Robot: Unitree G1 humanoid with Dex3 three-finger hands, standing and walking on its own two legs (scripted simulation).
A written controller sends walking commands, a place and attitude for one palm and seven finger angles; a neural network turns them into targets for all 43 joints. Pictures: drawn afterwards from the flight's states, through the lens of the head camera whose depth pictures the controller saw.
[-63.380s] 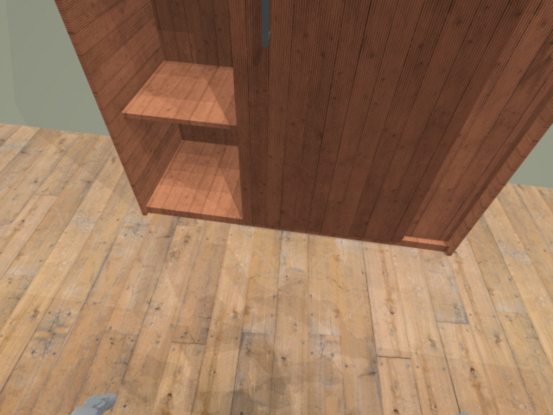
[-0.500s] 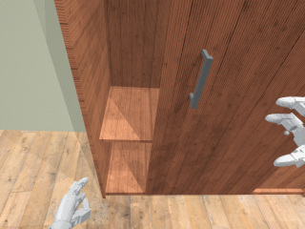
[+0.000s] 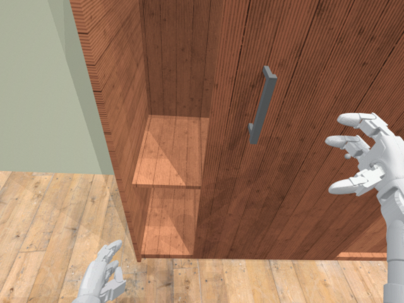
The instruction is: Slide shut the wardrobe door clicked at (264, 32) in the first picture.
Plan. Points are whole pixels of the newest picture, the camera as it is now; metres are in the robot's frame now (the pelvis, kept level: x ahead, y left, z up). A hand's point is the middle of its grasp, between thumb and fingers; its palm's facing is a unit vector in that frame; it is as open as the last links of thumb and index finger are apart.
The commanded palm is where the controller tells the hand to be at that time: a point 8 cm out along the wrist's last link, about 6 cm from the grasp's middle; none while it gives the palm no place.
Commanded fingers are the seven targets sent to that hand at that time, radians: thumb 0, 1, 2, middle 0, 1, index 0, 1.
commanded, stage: move the hooked fingers beside the handle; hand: right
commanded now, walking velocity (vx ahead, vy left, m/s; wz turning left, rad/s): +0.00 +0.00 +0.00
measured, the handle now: (259, 107) +0.48 -0.11 +0.18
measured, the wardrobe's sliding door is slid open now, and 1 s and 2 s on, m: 0.25 0.25 0.25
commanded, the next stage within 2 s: none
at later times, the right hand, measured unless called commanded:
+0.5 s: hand (320, 138) +0.37 -0.20 +0.20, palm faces +0.01 +1.00 -0.02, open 14.0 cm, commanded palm +0.35 -0.25 +0.19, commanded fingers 0.00 0.50 -0.30 0.30 1.20 0.30 1.20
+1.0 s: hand (298, 130) +0.41 -0.18 +0.18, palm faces +0.02 +1.00 -0.01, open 14.0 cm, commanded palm +0.39 -0.23 +0.18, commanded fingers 0.00 0.50 -0.30 0.30 1.20 0.30 1.20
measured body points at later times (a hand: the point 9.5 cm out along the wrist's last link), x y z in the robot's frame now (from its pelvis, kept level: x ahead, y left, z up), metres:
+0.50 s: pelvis +0.01 +0.01 +0.00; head -0.01 +0.03 +0.45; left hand +0.17 +0.25 -0.09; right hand +0.36 -0.26 +0.20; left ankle -0.02 +0.11 -0.74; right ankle +0.02 -0.10 -0.74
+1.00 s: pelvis +0.01 +0.01 +0.00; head +0.01 +0.03 +0.45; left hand +0.15 +0.26 -0.10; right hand +0.41 -0.23 +0.18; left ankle -0.02 +0.11 -0.74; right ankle +0.02 -0.10 -0.74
